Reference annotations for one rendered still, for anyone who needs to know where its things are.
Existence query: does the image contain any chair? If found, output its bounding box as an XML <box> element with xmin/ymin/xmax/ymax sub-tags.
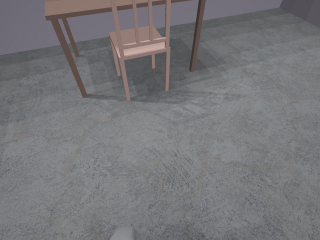
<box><xmin>108</xmin><ymin>0</ymin><xmax>171</xmax><ymax>101</ymax></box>

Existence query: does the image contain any table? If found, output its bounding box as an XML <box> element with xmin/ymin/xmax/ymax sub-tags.
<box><xmin>44</xmin><ymin>0</ymin><xmax>206</xmax><ymax>98</ymax></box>

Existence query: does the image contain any robot left thigh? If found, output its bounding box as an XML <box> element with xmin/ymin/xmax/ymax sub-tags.
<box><xmin>109</xmin><ymin>226</ymin><xmax>140</xmax><ymax>240</ymax></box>

